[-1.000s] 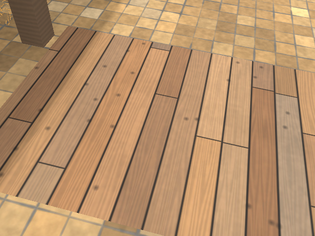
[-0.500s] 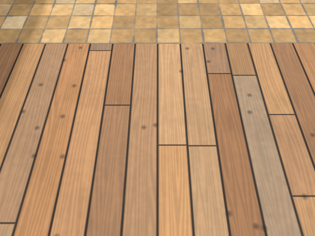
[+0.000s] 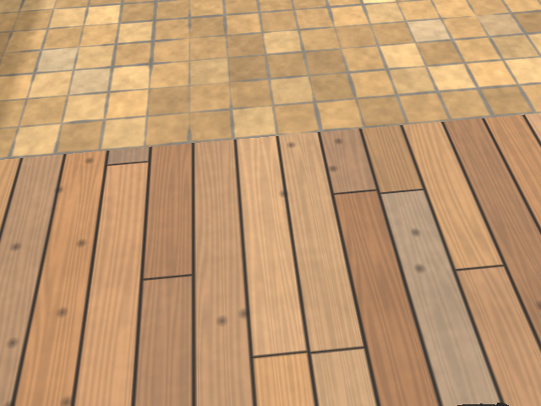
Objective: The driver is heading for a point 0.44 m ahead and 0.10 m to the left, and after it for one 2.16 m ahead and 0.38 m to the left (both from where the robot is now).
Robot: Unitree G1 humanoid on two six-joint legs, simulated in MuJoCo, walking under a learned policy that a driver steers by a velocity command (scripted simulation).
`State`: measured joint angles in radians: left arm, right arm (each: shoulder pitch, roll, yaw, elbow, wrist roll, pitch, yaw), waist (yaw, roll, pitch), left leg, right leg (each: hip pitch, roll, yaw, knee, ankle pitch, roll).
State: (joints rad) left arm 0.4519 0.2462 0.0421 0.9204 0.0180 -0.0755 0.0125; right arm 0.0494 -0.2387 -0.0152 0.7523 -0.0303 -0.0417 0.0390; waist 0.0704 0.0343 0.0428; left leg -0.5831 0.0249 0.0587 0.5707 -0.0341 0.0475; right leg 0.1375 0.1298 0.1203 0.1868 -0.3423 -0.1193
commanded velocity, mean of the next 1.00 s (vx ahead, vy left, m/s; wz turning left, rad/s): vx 0.29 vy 0.00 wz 0.30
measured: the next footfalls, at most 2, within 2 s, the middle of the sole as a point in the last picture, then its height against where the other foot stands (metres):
left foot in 0.04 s outside the picture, level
right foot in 0.56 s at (320, 385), level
